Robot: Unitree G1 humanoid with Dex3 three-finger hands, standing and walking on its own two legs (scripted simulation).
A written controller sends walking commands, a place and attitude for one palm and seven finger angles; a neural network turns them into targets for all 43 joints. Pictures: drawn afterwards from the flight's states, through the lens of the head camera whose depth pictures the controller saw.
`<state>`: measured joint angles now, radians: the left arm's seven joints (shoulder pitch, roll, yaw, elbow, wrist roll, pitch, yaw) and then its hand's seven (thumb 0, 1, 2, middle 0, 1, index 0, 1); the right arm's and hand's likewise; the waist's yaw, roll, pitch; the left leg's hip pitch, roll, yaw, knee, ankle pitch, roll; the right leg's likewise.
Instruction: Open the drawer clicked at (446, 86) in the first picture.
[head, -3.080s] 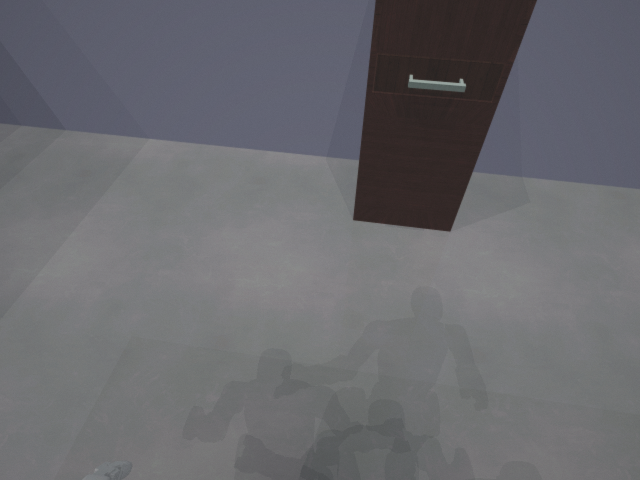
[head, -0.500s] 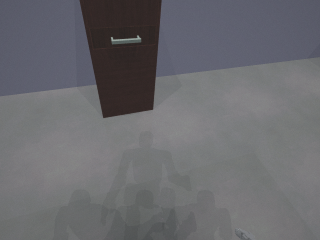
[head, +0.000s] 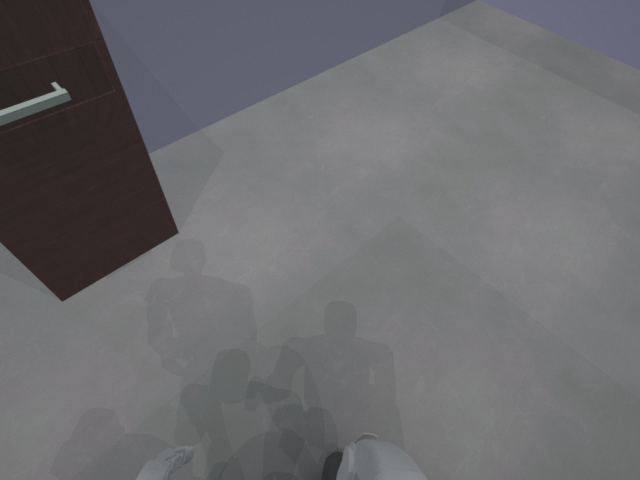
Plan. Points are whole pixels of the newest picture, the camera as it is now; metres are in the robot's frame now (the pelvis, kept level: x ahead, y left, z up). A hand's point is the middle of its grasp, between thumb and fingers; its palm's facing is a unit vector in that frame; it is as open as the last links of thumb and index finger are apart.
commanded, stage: walk to a spot facing it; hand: left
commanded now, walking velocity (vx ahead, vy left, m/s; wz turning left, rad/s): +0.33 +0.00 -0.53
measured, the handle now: (22, 104) +0.83 +0.63 -0.07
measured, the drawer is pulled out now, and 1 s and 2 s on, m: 0.00 0.00 0.00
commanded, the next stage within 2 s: turn to face it in 0.84 s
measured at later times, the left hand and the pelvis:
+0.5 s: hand (183, 399) +0.25 +0.20 -0.15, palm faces -0.10 -0.96 -0.25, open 7.3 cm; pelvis +0.24 +0.00 +0.01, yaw -12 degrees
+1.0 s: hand (271, 222) +0.58 +0.09 -0.15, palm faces -0.49 -0.83 -0.27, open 7.3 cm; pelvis +0.38 -0.03 +0.00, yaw -31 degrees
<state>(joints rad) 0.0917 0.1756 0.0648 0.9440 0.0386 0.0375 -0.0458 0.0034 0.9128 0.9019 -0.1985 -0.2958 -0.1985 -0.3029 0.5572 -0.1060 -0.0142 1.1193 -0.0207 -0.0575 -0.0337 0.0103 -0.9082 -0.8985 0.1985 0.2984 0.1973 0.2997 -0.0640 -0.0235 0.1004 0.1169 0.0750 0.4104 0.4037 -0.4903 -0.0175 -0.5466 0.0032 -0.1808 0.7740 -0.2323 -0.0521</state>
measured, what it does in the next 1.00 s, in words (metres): walks ahead, turning right: right foot, then left foot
